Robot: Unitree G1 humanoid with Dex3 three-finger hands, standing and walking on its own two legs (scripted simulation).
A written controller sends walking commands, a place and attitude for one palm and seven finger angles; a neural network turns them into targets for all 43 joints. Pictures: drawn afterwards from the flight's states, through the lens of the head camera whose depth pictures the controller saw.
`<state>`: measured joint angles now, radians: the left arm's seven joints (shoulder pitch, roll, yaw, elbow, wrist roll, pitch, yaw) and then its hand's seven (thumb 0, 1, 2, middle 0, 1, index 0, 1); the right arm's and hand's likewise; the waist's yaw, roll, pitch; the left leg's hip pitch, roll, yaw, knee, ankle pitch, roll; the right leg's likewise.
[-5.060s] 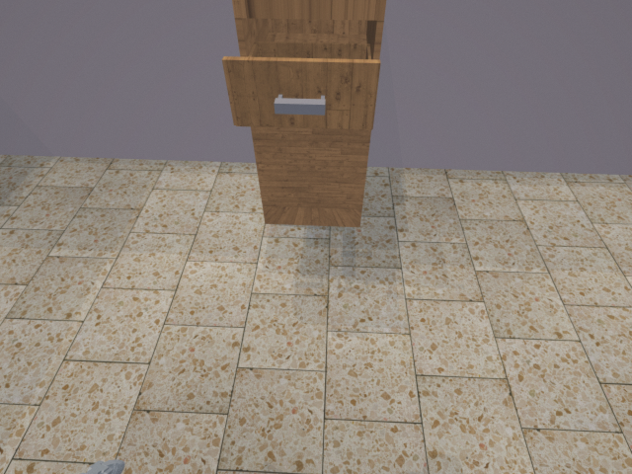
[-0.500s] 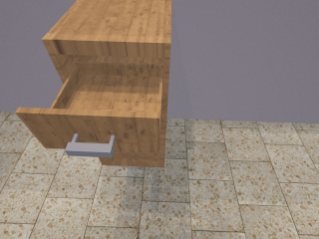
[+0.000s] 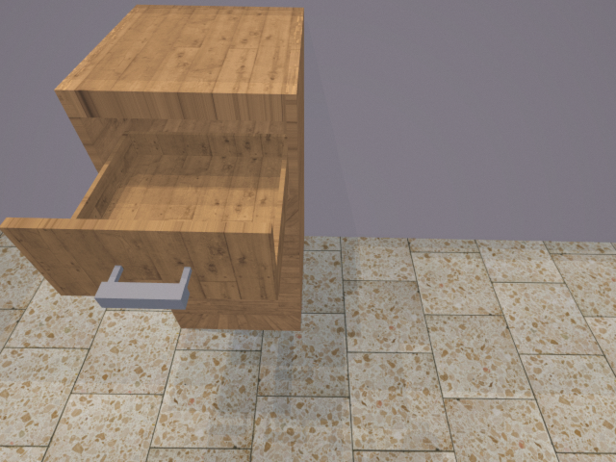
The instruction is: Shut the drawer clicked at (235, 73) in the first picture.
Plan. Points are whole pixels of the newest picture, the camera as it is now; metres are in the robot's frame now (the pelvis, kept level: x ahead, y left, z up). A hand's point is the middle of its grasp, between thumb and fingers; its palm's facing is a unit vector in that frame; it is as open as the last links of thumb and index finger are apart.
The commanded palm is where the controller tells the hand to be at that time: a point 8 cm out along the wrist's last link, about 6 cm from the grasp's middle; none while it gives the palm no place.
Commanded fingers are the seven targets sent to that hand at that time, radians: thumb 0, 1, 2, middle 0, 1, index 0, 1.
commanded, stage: look again from close up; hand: left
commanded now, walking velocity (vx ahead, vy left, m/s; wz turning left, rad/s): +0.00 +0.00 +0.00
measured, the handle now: (148, 283) +0.36 +0.27 -0.01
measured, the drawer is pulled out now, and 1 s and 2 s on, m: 0.28 0.28 0.28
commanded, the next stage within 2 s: raise the hand and make a fist in 0.58 s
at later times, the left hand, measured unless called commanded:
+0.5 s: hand out of the picture +0.01 +0.22 -0.17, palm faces +0.02 -0.98 -0.21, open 7.4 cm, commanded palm none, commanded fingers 0.00 0.90 0.90 -0.20 -0.30 -0.20 -0.30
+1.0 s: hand (153, 408) +0.19 +0.20 -0.01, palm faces +0.00 -1.00 -0.05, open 6.5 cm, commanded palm +0.12 +0.28 -0.04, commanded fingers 0.00 0.90 0.90 -0.54 -0.67 -0.54 -0.67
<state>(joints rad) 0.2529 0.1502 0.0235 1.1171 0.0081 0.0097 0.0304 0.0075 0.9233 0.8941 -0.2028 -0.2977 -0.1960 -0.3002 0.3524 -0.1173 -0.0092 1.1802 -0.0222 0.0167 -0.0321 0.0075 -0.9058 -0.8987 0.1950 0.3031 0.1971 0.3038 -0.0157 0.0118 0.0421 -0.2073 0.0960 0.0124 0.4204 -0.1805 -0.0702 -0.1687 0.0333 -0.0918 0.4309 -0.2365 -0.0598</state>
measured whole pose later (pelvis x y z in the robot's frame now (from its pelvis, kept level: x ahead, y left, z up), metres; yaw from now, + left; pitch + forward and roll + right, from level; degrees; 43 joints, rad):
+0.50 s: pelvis +0.01 +0.05 +0.00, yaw +0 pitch -1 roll +0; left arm 0.30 0.16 -0.01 1.08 0.02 -0.01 0.04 0.01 0.90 0.89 -0.20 -0.30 -0.19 -0.30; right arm 0.29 -0.16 0.02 1.08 -0.02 -0.02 -0.03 0.02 -0.93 -0.90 0.20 0.30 0.20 0.30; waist 0.01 0.01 0.02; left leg -0.20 0.00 0.05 0.47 -0.25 0.02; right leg -0.20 -0.05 -0.06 0.49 -0.28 0.01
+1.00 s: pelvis +0.00 +0.03 -0.05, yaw -1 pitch +9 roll +1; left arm 0.49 0.17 0.15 0.08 -0.22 -0.55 -0.27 0.01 0.91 0.89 -0.36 -0.47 -0.35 -0.47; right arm 0.14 -0.23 -0.08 0.61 0.01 -0.25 0.01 0.02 -0.91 -0.90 0.20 0.30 0.20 0.30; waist -0.01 -0.03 -0.13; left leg -0.62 0.04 0.05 0.90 -0.43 -0.01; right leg -0.62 -0.03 -0.05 0.92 -0.45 -0.02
